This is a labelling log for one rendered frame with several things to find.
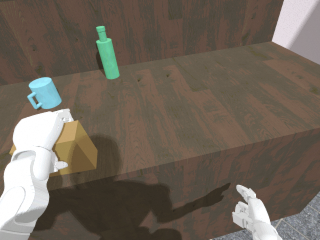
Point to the left robot hand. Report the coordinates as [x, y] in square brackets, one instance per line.
[42, 130]

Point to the robot left forearm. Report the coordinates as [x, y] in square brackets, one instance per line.
[25, 196]

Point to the robot right forearm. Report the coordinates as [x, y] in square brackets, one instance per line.
[264, 231]

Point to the right robot hand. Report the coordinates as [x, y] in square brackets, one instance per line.
[247, 215]

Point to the sponge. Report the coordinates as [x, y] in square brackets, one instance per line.
[74, 147]

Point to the table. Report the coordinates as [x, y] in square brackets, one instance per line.
[204, 101]

